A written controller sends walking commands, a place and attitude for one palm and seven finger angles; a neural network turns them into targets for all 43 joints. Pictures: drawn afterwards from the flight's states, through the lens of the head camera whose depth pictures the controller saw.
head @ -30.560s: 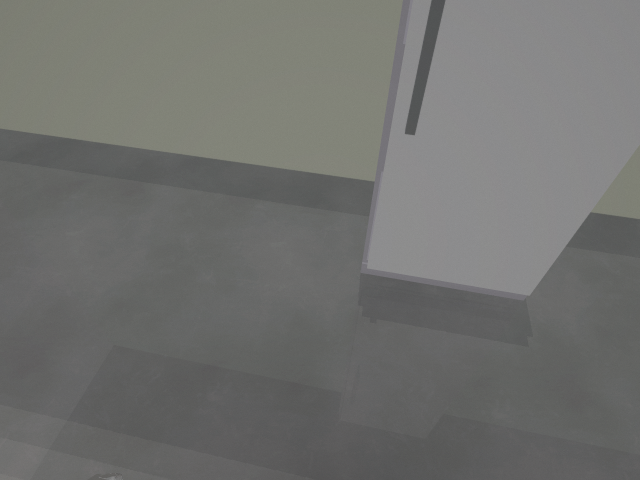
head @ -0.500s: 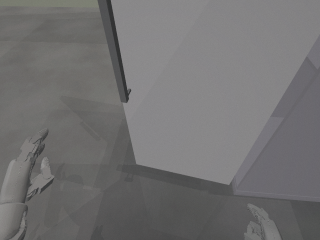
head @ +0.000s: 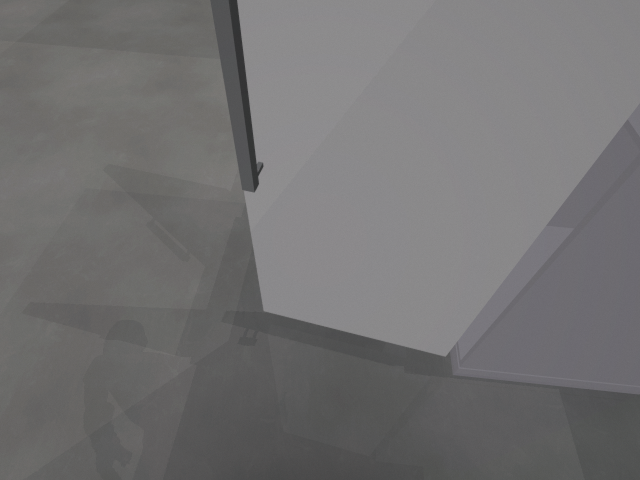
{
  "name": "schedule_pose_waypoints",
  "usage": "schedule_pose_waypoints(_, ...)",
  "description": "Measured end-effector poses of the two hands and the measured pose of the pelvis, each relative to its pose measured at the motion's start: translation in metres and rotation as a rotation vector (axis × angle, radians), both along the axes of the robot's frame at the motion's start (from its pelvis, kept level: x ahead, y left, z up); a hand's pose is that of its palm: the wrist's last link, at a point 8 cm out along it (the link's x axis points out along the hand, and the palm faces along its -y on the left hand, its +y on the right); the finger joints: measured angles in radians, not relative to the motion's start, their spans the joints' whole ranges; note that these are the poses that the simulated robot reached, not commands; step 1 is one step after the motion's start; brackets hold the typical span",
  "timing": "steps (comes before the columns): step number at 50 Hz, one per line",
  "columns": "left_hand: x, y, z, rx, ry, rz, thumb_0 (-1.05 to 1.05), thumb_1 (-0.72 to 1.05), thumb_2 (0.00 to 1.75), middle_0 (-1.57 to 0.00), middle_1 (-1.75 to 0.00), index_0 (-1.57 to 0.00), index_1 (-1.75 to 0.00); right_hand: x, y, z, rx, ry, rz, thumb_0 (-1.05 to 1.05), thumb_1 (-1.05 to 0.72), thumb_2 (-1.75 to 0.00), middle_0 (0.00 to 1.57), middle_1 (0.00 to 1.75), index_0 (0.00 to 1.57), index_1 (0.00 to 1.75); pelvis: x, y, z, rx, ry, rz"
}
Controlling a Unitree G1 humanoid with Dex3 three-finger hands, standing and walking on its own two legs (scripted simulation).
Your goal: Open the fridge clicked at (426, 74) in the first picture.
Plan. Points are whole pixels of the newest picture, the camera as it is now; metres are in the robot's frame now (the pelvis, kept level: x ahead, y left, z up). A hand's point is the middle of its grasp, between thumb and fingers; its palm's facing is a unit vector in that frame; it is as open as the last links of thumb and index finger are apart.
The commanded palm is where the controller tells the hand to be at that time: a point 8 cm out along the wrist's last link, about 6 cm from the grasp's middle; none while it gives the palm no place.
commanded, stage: let the arm hang, fingers relaxed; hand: left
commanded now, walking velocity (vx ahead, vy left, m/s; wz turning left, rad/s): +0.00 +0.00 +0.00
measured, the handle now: (243, 89) +0.63 +0.17 +0.14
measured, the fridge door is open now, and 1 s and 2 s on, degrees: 81 81 81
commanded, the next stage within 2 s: look to check the result in 0.52 s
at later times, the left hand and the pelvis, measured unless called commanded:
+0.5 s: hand out of the picture +0.08 +0.21 -0.17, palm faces -0.03 -0.97 -0.24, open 7.4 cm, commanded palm none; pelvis +0.01 +0.01 +0.00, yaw -1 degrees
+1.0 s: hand out of the picture +0.07 +0.21 -0.16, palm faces -0.04 -0.96 -0.29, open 7.4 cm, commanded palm none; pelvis +0.02 +0.00 +0.00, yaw -1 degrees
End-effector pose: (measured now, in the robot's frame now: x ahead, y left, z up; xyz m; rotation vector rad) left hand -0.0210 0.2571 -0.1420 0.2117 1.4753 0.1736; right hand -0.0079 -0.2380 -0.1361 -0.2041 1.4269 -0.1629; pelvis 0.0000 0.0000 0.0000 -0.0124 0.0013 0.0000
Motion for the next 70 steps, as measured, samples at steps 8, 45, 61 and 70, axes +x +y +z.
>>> schedule_pose_waypoints(8,0.032,0.007,0.006,0.02,-0.077,-0.025,0.0,0.91,0.89,-0.2,-0.29,-0.2,-0.3,0.021,0.016,-0.007,0.039,-0.064,-0.008,0.01,-0.91,-0.9,0.2,0.3,0.2,0.3,0.004,0.007,0.001,0.008,-0.009,-0.012)
schedule_pose_waypoints(45,0.086,0.007,0.013,0.038,-0.157,-0.068,0.0,0.91,0.89,-0.2,-0.29,-0.2,-0.3,0.057,-0.025,0.003,-0.033,-0.107,0.004,0.01,-0.91,-0.9,0.2,0.3,0.2,0.3,0.017,-0.002,0.004,0.016,-0.017,-0.02)
schedule_pose_waypoints(61,0.104,-0.002,0.016,0.032,-0.201,-0.085,0.0,0.91,0.89,-0.2,-0.29,-0.2,-0.3,0.071,-0.037,0.008,-0.045,-0.142,0.007,0.01,-0.91,-0.9,0.2,0.3,0.2,0.3,0.018,-0.008,0.006,0.015,-0.016,-0.022)
schedule_pose_waypoints(70,0.113,0.0,0.019,0.042,-0.223,-0.098,0.0,0.91,0.89,-0.2,-0.29,-0.2,-0.3,0.07,-0.046,0.01,-0.058,-0.147,0.006,0.01,-0.9,-0.9,0.2,0.3,0.2,0.3,0.017,-0.011,0.006,0.016,-0.017,-0.024)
